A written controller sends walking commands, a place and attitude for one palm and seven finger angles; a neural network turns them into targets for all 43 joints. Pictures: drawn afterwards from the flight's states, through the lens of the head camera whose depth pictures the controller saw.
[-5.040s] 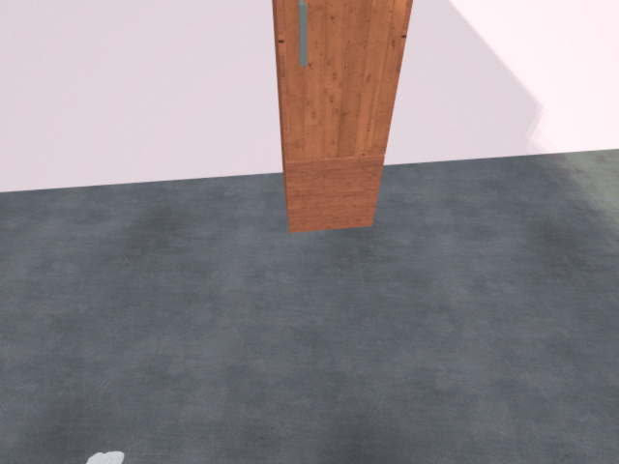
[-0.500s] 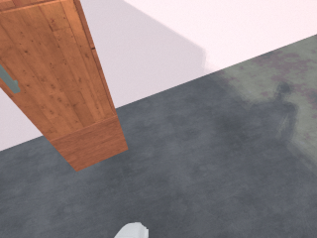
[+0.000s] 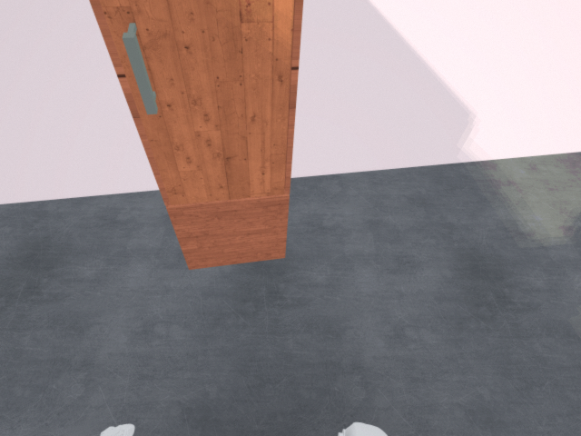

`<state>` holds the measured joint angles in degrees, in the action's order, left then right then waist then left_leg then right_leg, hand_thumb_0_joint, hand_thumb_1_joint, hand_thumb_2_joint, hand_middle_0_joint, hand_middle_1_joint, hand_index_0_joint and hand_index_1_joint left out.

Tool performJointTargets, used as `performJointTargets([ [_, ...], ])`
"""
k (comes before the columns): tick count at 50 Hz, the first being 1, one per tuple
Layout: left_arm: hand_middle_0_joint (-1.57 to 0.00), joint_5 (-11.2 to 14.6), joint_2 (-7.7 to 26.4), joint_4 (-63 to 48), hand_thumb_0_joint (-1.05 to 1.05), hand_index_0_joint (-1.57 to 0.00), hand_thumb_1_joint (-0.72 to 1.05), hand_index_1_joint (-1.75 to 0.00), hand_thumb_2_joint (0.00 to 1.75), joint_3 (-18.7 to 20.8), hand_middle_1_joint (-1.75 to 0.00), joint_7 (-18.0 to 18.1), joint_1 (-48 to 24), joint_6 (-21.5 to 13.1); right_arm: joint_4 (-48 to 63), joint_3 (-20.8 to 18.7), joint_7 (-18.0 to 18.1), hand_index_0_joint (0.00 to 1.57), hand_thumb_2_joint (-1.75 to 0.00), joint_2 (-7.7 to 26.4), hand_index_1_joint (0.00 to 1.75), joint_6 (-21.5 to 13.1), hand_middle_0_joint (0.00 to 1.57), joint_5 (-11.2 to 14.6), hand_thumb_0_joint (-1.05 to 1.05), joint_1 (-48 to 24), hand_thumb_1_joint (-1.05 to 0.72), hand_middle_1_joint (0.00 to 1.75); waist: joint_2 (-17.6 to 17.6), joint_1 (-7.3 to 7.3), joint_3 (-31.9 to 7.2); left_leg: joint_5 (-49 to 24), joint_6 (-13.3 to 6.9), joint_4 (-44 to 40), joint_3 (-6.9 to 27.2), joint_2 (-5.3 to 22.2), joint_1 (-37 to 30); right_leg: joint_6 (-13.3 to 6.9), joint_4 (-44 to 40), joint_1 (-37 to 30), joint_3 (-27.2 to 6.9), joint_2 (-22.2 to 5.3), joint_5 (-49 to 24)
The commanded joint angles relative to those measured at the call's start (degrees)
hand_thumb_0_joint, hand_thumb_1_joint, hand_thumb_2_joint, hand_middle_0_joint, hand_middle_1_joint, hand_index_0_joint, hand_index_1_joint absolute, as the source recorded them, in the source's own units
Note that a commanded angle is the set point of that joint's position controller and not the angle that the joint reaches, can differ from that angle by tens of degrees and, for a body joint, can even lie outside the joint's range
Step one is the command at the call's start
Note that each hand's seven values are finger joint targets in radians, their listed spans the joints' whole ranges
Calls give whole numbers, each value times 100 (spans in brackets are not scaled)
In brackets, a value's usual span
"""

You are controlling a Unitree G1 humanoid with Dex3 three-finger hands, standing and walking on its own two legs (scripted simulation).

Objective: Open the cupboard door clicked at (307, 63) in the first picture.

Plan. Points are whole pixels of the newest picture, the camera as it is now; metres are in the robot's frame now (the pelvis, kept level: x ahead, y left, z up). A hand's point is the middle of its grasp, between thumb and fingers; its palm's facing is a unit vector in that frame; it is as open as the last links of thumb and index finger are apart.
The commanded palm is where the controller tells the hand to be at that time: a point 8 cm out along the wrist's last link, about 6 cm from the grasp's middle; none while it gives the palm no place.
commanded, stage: turn to face it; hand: left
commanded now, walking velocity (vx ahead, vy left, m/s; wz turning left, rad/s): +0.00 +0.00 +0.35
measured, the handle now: (142, 70) +0.71 +0.34 +0.09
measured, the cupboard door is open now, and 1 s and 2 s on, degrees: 0 0 0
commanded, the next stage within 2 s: take the last steps up to it in 0.26 s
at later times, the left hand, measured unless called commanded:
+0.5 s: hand out of the picture -0.01 +0.16 -0.16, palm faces +0.24 -0.94 -0.23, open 7.4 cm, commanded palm none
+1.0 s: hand out of the picture +0.11 +0.21 -0.18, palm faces +0.18 -0.97 -0.16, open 7.4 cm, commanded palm none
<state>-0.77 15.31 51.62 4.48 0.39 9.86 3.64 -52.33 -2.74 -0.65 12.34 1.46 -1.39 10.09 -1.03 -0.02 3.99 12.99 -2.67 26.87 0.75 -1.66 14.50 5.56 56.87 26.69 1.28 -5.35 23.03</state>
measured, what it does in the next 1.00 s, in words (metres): steps on the spot: right foot, then left foot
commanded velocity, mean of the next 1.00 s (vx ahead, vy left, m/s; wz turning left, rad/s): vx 0.19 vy -0.03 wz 0.09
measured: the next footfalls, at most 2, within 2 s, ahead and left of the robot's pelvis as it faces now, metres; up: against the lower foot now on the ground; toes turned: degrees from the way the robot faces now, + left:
right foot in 0.16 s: +0.04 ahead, -0.13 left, +0.00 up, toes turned +1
left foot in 0.62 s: -0.01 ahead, +0.11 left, +0.00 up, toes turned +17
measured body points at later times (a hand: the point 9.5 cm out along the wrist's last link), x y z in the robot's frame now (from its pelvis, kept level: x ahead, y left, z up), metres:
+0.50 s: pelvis -0.01 -0.03 +0.00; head +0.01 -0.04 +0.45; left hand -0.03 +0.21 -0.14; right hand +0.09 -0.27 -0.16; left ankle -0.06 +0.11 -0.69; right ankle +0.00 -0.13 -0.74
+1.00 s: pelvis +0.09 +0.02 +0.00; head +0.11 +0.03 +0.45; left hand +0.10 +0.26 -0.16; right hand +0.04 -0.21 -0.15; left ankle -0.05 +0.10 -0.74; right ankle +0.21 -0.10 -0.71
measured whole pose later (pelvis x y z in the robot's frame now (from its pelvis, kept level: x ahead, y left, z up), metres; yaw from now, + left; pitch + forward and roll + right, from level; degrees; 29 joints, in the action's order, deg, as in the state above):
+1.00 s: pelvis +0.09 +0.02 +0.00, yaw +10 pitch -1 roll +0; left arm -1.0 10.9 60.7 3.1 -1.7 11.2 1.0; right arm -65.7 -1.7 1.3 7.4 -3.0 -1.8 25.3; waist -1.1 -1.6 3.2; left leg 20.4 -0.3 17.0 -6.4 0.8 -4.1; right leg 0.6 43.4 29.5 5.3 -5.9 13.0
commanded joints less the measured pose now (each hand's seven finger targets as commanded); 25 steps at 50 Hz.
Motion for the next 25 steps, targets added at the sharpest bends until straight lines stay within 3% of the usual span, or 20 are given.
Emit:
performJointTargets([
  [1,-20,9,266,-517,0,-20,90,-30,90,9,-30,64,-151,-175,321,-349,104,20,-90,1162,30,-53,20,-11,0,201,-90,30,912,-192,-638,-1921,-776,-690,1566,1445,-678,-46,-705,-75,2,156,197],
  [4,-20,45,228,-485,0,-20,90,-30,90,-27,-30,96,63,-242,316,-350,102,20,-90,1145,30,-35,20,-19,0,146,-90,30,959,-98,-727,-2585,-718,-381,1689,1360,-516,-135,-1702,-753,69,363,54],
  [6,-20,52,277,-381,0,-20,90,-30,90,-21,-30,125,410,-312,312,-343,96,20,-90,1071,30,-36,20,32,0,92,-90,30,841,80,-865,-2438,-474,-8,1580,1145,-212,-174,-2891,-1554,121,370,-863],
  [7,-20,27,449,-338,0,-20,90,-30,90,4,-30,150,590,-374,300,-313,73,20,-90,909,30,-49,20,76,0,125,-90,30,399,163,-952,-1740,-191,383,1389,884,231,-245,-3604,-2222,-162,54,-1432],
  [8,-20,-64,921,-308,0,-20,90,-30,90,85,-30,198,685,-442,360,-261,35,20,-90,564,30,-62,20,127,0,231,-90,30,-903,158,-993,-81,255,1349,579,181,1261,-659,-3890,-2941,-1405,-1228,-2285],
  [9,-20,-74,1168,-367,0,-20,90,-30,90,96,-30,178,669,-426,478,-266,48,20,-90,506,30,-22,20,96,0,180,-90,30,-1260,184,-814,2044,424,2423,218,-165,1545,-1331,-3939,-2387,-1952,-2236,-2906],
  [10,-20,-34,1007,-382,0,-20,90,-30,90,114,-30,194,555,-439,379,-302,69,20,-90,652,30,92,20,28,0,108,-90,30,-1509,188,-712,2079,406,3215,507,50,1476,-1489,-4052,-1837,-1888,-2064,-2655],
  [11,-20,-32,812,-400,0,-20,90,-30,90,66,-30,189,311,-422,272,-324,49,20,-90,659,30,131,20,27,0,76,-90,30,-1122,77,-388,1715,432,3782,443,82,1549,-1475,-4070,-1585,-1606,-1727,-2399],
  [12,-20,-24,644,-417,0,-20,90,-30,90,2,-30,174,103,-425,137,-321,16,20,-90,629,30,145,20,24,0,159,-90,30,-689,-56,-217,1300,473,4074,388,168,1615,-1360,-3963,-1517,-1090,-1414,-2403],
  [13,-20,-24,525,-432,0,-20,90,-30,90,-9,-30,180,-15,-428,59,-308,-9,20,-90,576,30,150,20,30,0,272,-90,30,-671,-128,-197,1072,513,4141,302,230,1606,-1264,-3896,-1513,-749,-1263,-2556],
  [15,-20,-35,446,-359,0,-20,90,-30,90,-34,-30,177,159,-471,-24,-270,-14,20,-90,518,30,150,20,27,0,265,-90,30,-824,-61,-226,880,599,4047,173,277,1552,-1223,-3854,-1653,-443,-1156,-2870],
  [18,-20,-61,490,-152,0,-20,90,-30,90,-14,-30,180,532,-473,-39,-222,1,20,-90,438,30,151,20,47,0,26,-90,30,-803,102,-300,1051,652,3421,14,307,1416,-1310,-3815,-1935,-375,-1219,-3107],
  [23,-20,-118,574,273,0,-20,90,-30,90,6,-30,99,1096,-514,-12,-136,-60,20,-90,299,30,32,20,12,0,-316,-90,30,-1011,372,-197,1210,511,2091,-348,405,1140,-1338,-4344,-2036,-701,-1305,-738],
  [25,-20,-133,595,411,0,-20,90,-30,90,7,-30,76,1197,-535,-9,-100,-73,20,-90,238,30,-65,20,16,0,-303,-90,30,-1013,386,-200,1328,394,1485,-455,396,850,-1395,-4395,-1968,-794,-1335,-323],
])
